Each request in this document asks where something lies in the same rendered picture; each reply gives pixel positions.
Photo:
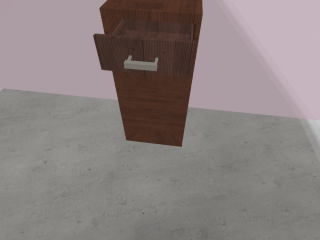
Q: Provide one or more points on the cabinet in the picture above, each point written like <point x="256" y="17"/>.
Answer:
<point x="154" y="107"/>

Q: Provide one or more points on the handle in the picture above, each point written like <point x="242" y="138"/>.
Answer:
<point x="147" y="4"/>
<point x="141" y="65"/>

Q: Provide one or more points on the drawer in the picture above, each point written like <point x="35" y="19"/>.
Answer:
<point x="171" y="42"/>

